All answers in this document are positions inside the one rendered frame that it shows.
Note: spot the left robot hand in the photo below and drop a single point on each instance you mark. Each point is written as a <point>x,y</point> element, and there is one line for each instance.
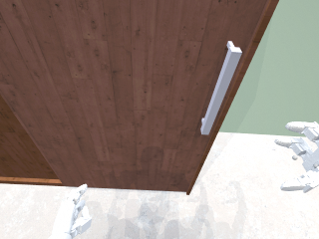
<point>66,222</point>

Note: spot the right robot hand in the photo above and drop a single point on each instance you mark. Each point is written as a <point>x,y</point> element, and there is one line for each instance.
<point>309,179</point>

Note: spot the handle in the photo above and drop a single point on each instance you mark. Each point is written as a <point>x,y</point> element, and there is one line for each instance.
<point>228,68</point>

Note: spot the wardrobe door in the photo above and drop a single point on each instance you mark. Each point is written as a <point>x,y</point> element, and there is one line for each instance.
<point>112,92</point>
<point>19,155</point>

